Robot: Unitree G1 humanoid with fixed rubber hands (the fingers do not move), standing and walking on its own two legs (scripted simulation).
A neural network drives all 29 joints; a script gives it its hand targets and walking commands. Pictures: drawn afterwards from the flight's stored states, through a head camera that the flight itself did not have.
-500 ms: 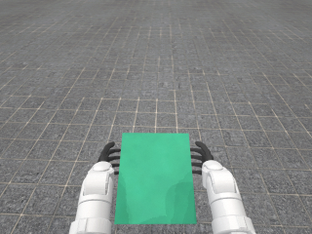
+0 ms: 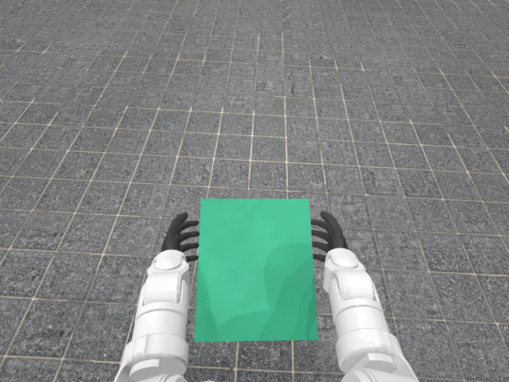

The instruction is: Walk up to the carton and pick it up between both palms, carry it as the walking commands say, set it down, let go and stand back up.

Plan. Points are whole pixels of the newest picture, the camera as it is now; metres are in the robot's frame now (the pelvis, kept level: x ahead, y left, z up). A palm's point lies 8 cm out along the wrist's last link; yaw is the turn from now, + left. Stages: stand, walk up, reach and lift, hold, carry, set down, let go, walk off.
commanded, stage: set down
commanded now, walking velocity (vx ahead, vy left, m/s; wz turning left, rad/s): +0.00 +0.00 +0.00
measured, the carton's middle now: (253, 268) +0.33 +0.01 -0.10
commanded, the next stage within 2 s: none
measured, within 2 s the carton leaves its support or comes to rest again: neither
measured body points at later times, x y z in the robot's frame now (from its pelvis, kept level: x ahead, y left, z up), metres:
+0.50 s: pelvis -0.03 +0.02 -0.06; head +0.14 +0.03 +0.36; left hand +0.35 +0.15 -0.12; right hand +0.36 -0.12 -0.12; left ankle +0.04 +0.11 -0.73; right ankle +0.03 -0.09 -0.73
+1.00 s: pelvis -0.02 +0.00 -0.13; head +0.19 +0.01 +0.27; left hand +0.38 +0.16 -0.22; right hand +0.39 -0.12 -0.21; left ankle +0.04 +0.11 -0.73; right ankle +0.03 -0.09 -0.73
